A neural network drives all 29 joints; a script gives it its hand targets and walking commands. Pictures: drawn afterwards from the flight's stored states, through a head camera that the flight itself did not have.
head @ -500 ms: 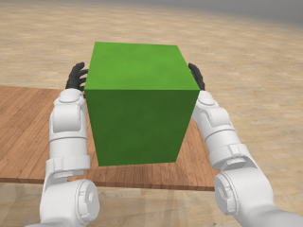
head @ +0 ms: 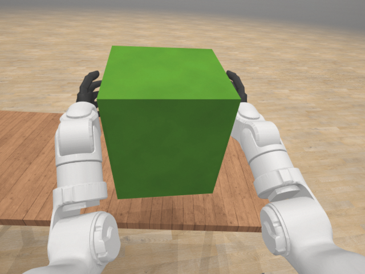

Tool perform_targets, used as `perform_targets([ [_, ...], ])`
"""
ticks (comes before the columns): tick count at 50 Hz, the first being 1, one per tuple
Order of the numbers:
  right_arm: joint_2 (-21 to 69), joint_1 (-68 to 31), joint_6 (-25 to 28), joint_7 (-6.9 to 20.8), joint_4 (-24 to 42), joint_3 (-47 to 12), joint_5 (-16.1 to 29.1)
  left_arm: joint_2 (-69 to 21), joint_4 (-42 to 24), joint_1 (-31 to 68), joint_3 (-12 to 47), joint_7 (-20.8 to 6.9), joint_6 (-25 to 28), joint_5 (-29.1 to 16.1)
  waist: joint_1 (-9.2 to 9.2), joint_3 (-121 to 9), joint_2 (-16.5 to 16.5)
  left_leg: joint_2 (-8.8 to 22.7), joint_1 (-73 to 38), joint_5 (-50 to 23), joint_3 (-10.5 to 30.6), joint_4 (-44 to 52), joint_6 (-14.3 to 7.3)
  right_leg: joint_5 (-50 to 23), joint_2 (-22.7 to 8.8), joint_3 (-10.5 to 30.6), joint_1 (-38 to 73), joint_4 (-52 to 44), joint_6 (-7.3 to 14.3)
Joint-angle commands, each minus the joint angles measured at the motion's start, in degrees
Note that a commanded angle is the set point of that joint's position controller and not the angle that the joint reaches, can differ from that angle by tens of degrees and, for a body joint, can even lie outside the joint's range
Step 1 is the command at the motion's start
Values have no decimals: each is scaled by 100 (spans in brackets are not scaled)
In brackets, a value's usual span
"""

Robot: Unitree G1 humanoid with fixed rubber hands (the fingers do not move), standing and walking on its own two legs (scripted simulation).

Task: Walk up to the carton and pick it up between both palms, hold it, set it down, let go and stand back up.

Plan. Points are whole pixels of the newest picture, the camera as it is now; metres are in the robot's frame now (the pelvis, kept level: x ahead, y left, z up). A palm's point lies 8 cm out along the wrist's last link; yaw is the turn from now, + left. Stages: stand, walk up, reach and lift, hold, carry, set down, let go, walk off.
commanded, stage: hold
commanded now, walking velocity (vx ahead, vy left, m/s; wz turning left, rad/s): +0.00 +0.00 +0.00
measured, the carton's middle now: (165, 123) +0.38 +0.00 +0.22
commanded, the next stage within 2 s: none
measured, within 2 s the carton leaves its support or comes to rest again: neither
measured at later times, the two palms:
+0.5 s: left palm (83, 103) +0.37 +0.16 +0.27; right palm (237, 96) +0.37 -0.14 +0.28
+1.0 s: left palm (84, 100) +0.37 +0.16 +0.28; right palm (239, 90) +0.37 -0.15 +0.30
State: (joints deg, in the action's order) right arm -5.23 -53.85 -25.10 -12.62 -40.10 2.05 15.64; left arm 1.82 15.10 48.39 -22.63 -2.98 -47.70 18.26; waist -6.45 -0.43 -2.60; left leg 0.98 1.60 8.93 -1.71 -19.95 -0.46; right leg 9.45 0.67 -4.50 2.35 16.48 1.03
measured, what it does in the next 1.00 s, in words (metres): stands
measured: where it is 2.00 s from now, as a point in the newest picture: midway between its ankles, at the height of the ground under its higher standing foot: outside the picture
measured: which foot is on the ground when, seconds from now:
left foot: down 0.00-1.00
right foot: down 0.00-1.00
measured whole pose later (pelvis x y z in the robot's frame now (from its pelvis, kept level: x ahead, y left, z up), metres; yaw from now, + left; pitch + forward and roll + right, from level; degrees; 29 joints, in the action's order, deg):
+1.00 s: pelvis +0.00 -0.01 +0.00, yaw +0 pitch -7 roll -1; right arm -7.7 -60.9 -31.9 -14.5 -43.8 0.5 19.4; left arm 3.9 18.6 52.3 -22.7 -3.2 -51.9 17.2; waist -5.8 -4.6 -2.3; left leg 1.3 4.1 9.0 -1.0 -20.4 0.1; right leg 9.5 1.5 -3.7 -0.1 16.9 1.6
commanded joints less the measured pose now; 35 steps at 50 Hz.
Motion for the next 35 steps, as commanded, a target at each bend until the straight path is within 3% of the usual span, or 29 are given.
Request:
perform_targets([
  [1, 3241, -4288, -2, 529, 1222, -1464, 570, -2759, -246, 4056, 2400, -736, 293, -872, 14, -1924, 305, -214, -521, -699, 13, 327, 54, -615, 288, 58, -28, -260, -416],
  [6, 3239, -4504, -35, 491, 1398, -1572, 697, -2766, -366, 4196, 2456, -697, 293, -979, 1, -2166, 393, -259, -679, -1108, -1, 135, 104, -1044, 306, 57, 60, -187, -443],
  [8, 3191, -4359, -123, 471, 1166, -1464, 704, -2746, -246, 4198, 2392, -718, 248, -951, -56, -1939, 427, -265, -540, -878, 1, 209, 92, -819, 280, 76, -42, -224, -435],
  [11, 3290, -4543, -166, 520, 1137, -1455, 728, -2769, -222, 4332, 2426, -736, 239, -982, 9, -2001, 410, -265, -400, -632, 49, 260, 72, -611, 269, 111, -98, -242, -413],
  [14, 3237, -4626, -187, 506, 1189, -1391, 826, -2816, -256, 4426, 2467, -736, 245, -1061, -70, -2104, 531, -256, -419, -769, 45, 219, 101, -740, 266, 126, -48, -215, -416],
  [15, 3190, -4589, -231, 502, 1075, -1418, 840, -2750, -213, 4379, 2394, -736, 229, -1037, 11, -2075, 522, -262, -405, -752, 18, 226, 82, -753, 271, 135, -52, -226, -410],
  [25, 3143, -4718, -398, 512, 1154, -1387, 975, -2736, -377, 4677, 2440, -731, 164, -1113, -46, -2221, 550, -250, -414, -791, 99, 221, 140, -725, 291, 163, -54, -204, -415],
  [26, 3205, -4700, -421, 494, 1093, -1421, 957, -2706, -233, 4557, 2361, -734, 137, -1064, 50, -2060, 488, -231, -346, -735, 72, 225, 83, -727, 286, 178, -112, -230, -387],
  [28, 3158, -4707, -454, 494, 1067, -1436, 1032, -2686, -356, 4634, 2401, -736, 139, -1141, -4, -2212, 477, -220, -362, -759, 86, 209, 111, -773, 308, 168, -79, -203, -382],
  [32, 3126, -4748, -550, 479, 1045, -1424, 1099, -2611, -201, 4540, 2251, -783, 59, -1091, 120, -2140, 404, -227, -297, -681, 69, 255, 76, -725, 308, 203, -60, -228, -417],
  [35, 3202, -4734, -580, 502, 973, -1370, 1091, -2682, -267, 4660, 2330, -780, 76, -1109, 15, -2113, 488, -234, -300, -730, 73, 233, 117, -767, 287, 208, -127, -196, -409],
])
